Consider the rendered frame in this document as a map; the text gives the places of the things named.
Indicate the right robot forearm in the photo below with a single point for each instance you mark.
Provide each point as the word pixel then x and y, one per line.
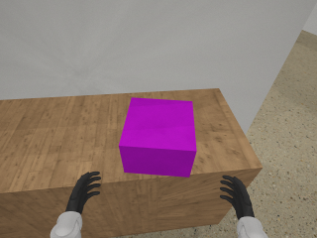
pixel 250 227

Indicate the carton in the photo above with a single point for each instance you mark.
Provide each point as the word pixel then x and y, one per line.
pixel 158 138

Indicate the robot right hand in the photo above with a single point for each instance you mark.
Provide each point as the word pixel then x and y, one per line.
pixel 241 199

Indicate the pedestal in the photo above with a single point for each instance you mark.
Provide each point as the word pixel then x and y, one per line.
pixel 48 143

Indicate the left robot forearm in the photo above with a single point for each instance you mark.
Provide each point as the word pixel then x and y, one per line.
pixel 68 225

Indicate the robot left hand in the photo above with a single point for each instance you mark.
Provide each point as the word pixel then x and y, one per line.
pixel 79 194

